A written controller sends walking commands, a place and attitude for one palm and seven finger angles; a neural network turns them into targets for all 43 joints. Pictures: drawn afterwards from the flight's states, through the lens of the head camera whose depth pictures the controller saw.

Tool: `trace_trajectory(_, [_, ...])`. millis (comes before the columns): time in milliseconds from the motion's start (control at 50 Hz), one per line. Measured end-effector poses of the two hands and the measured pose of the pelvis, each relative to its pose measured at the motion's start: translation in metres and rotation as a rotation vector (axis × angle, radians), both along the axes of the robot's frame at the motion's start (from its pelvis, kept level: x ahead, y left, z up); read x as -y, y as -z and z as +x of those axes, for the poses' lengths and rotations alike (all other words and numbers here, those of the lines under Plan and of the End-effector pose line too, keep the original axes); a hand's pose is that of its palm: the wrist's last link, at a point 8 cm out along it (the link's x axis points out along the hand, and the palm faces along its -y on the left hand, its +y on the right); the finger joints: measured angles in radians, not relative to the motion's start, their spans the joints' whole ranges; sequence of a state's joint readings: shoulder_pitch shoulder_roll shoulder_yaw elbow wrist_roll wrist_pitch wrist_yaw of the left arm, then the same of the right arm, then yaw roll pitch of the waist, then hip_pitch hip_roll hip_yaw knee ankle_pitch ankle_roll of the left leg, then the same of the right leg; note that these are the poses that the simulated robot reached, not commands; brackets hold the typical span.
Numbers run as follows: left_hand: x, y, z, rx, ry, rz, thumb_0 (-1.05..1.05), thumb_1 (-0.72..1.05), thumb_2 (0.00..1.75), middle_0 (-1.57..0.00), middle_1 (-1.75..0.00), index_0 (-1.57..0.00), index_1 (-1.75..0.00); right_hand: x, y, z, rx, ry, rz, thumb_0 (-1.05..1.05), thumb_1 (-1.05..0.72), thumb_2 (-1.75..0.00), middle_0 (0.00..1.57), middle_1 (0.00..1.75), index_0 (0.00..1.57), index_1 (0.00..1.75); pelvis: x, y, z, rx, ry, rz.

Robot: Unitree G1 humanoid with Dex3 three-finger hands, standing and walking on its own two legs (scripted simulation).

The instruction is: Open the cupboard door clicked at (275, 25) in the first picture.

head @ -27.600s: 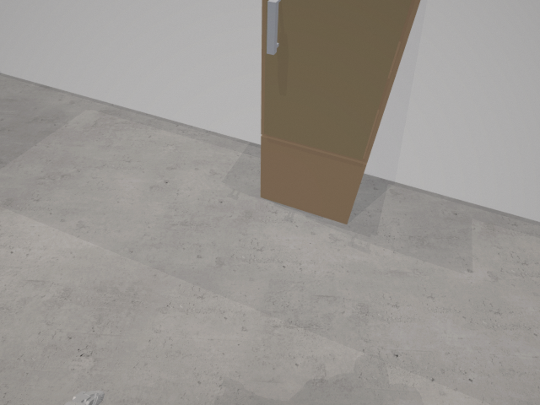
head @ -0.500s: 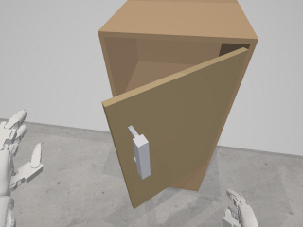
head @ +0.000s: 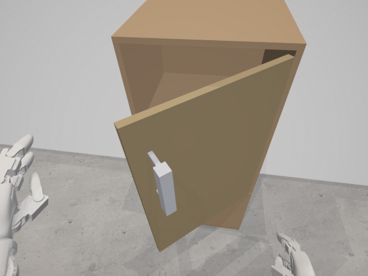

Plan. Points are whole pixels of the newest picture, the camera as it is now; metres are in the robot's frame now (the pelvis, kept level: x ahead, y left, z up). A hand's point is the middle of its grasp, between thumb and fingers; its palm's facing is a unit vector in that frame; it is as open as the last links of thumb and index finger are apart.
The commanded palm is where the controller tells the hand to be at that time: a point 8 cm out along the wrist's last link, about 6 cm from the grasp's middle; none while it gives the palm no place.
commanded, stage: step back with the hand held close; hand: left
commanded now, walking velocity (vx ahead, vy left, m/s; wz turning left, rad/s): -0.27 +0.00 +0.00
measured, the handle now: (161, 183) +0.28 +0.08 +0.09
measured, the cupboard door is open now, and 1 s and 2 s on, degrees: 42 42 42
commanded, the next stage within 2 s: stop stepping back and stand still in 0.92 s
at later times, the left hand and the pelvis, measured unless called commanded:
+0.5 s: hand out of the picture +0.12 +0.29 +0.15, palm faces +0.36 -0.79 -0.50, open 7.4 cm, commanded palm +0.06 +0.34 +0.17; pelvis -0.09 +0.04 -0.01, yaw -1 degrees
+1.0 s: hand out of the picture -0.02 +0.33 +0.18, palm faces +0.47 -0.78 -0.41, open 7.4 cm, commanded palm -0.08 +0.37 +0.17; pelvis -0.21 +0.06 -0.02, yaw +3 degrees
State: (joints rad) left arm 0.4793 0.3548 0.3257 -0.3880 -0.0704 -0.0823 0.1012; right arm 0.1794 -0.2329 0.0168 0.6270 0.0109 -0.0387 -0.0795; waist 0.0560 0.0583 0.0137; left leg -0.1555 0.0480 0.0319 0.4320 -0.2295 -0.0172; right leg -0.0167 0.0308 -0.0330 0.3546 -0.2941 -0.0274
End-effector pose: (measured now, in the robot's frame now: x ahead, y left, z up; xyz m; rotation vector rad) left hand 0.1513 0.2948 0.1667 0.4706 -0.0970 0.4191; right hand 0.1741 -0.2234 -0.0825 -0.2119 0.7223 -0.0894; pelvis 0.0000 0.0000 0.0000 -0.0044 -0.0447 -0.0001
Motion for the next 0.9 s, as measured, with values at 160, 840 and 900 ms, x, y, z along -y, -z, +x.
trace_trajectory(160, [-0.005,0.002,-0.001,-0.052,0.071,0.059,0.02,0.89,0.9,-0.21,-0.3,-0.21,-0.3,0.006,-0.005,-0.018,-0.027,0.08,-0.017,0.01,-0.9,-0.9,0.2,0.3,0.2,0.3,-0.011,0.001,-0.016,-0.035,0.022,-0.008])
trace_trajectory(840, [-0.07,-0.005,-0.154,0.206,0.044,0.104,0.02,0.89,0.9,-0.21,-0.3,-0.22,-0.3,-0.049,0.011,-0.188,-0.021,0.071,-0.102,0.01,-0.9,-0.9,0.2,0.3,0.2,0.3,-0.065,0.025,-0.163,0.015,-0.027,-0.087])
trace_trajectory(900, [-0.075,-0.018,-0.17,0.254,0.055,0.136,0.02,0.89,0.9,-0.21,-0.3,-0.22,-0.3,-0.057,0.006,-0.2,-0.005,0.062,-0.072,0.01,-0.9,-0.9,0.2,0.3,0.2,0.3,-0.064,0.022,-0.178,0.007,-0.043,-0.099])
